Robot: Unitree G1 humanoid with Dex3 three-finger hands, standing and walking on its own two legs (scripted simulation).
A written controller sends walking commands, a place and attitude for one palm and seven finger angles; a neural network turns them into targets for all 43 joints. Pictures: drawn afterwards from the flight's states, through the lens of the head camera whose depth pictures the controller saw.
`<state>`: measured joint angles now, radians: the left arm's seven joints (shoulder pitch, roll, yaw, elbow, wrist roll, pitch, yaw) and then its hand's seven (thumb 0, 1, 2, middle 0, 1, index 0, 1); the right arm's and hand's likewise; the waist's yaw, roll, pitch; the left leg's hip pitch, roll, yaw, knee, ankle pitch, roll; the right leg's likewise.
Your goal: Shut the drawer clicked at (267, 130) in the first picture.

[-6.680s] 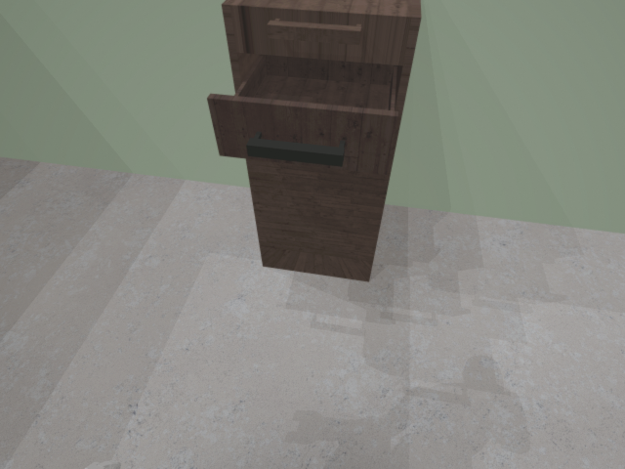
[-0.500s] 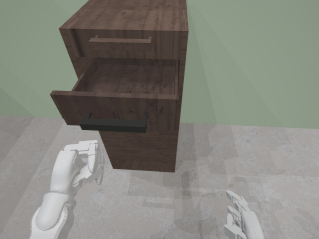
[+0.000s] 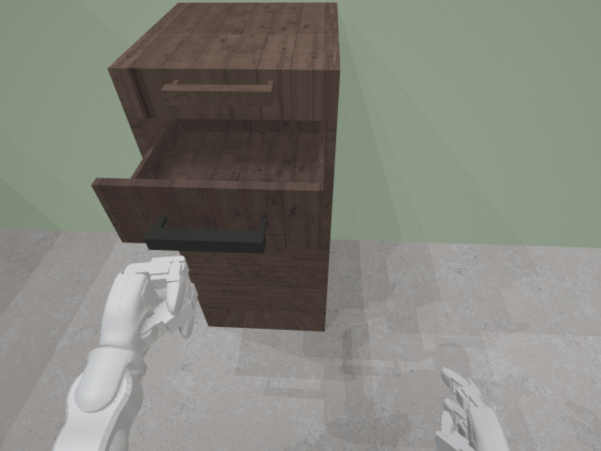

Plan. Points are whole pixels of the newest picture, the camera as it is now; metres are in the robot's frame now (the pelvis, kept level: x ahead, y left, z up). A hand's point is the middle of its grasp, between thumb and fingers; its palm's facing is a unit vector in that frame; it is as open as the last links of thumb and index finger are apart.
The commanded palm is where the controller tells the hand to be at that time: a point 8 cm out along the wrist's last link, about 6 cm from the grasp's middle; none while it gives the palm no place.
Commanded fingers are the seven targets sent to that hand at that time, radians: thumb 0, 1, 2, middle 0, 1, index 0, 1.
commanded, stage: bring the fist close to the handle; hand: left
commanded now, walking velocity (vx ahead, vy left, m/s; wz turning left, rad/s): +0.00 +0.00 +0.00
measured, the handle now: (209, 231) +0.45 +0.20 +0.03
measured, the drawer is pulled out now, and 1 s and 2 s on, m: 0.22 0.22 0.21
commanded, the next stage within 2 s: push the drawer shut in 1.46 s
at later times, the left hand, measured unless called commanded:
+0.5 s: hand (205, 295) +0.29 +0.15 +0.08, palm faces +0.03 -1.00 -0.04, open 3.3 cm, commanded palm +0.26 +0.21 +0.08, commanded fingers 0.00 0.90 0.90 -1.40 -1.60 -1.40 -1.60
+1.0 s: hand (222, 283) +0.34 +0.15 +0.03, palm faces +0.03 -1.00 -0.03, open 3.3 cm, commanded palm +0.32 +0.21 +0.03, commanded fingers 0.00 0.90 0.90 -1.40 -1.60 -1.40 -1.60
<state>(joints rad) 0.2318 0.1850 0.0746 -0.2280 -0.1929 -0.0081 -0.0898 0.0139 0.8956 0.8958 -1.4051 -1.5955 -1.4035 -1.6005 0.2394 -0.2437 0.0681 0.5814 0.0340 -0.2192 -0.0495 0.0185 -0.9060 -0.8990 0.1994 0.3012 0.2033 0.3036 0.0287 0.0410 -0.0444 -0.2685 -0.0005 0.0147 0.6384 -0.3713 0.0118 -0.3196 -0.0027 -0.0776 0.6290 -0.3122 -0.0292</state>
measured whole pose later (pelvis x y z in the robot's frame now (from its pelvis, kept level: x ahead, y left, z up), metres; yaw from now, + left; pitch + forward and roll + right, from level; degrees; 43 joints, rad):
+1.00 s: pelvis -0.01 +0.00 -0.03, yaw -1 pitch +10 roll +0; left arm -0.20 0.19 0.16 0.47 -0.16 -0.36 -0.10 0.01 0.90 0.90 -1.40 -1.60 -1.40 -1.60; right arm 0.26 -0.24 0.03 0.62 0.01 -0.12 -0.02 0.02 -0.91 -0.90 0.20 0.30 0.20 0.30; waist -0.03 0.01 -0.07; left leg -0.59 0.00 0.04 0.84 -0.44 0.01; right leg -0.65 -0.01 -0.06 0.84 -0.37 -0.03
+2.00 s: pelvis -0.02 +0.00 -0.04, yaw +0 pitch +13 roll -1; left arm -0.43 0.23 0.20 0.73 -0.16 -0.42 -0.12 -0.04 0.84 0.93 -1.40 -1.60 -1.40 -1.60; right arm 0.29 -0.25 0.02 0.63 0.01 -0.04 -0.02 0.01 -0.91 -0.90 0.20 0.30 0.20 0.30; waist -0.05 0.01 -0.09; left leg -0.71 0.00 0.02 0.93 -0.46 0.02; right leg -0.75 -0.01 -0.07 0.90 -0.38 -0.03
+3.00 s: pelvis -0.03 +0.01 -0.06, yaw -2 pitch +22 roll -2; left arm -1.01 0.50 0.39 1.26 -0.05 -0.43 -0.13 -0.02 0.80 0.94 -1.40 -1.60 -1.40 -1.60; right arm 0.40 -0.28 0.05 0.64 -0.04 0.01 0.01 0.01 -0.91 -0.90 0.20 0.30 0.20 0.30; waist -0.20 0.02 -0.09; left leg -0.96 0.02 0.01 1.04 -0.47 0.03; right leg -0.99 0.01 -0.08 0.96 -0.36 -0.02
